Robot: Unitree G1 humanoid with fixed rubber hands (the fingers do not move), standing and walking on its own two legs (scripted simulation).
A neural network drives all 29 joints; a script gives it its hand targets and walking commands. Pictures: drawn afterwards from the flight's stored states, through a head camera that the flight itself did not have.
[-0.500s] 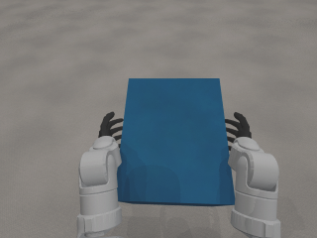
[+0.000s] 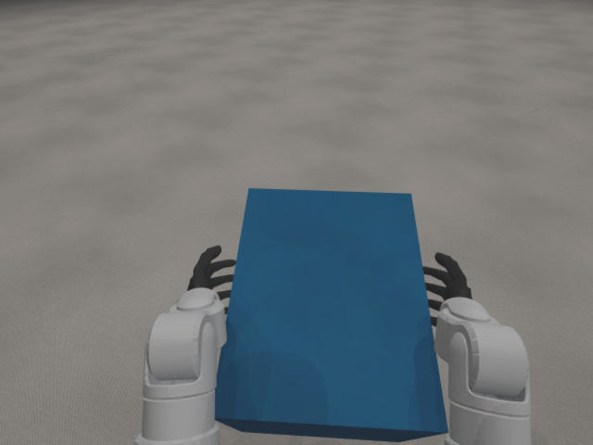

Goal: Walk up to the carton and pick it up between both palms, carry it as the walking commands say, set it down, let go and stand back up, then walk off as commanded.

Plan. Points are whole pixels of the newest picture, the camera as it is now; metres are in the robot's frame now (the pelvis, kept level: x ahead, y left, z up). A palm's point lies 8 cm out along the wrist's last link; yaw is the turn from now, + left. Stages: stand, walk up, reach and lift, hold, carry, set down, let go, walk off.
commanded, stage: carry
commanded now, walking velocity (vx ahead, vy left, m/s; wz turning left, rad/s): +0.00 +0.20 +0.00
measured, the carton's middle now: (324, 315) +0.31 +0.00 +0.03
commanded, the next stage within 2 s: none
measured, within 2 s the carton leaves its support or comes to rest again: neither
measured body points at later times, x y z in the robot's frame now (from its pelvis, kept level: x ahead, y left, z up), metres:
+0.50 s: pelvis -0.02 +0.01 -0.01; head -0.04 +0.01 +0.44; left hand +0.25 +0.17 +0.10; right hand +0.25 -0.14 +0.09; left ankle +0.02 +0.08 -0.73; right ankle +0.04 -0.16 -0.73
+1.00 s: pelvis -0.04 +0.04 +0.00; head -0.03 +0.03 +0.45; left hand +0.24 +0.19 +0.10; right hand +0.24 -0.13 +0.09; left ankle -0.03 +0.17 -0.70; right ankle -0.01 -0.10 -0.73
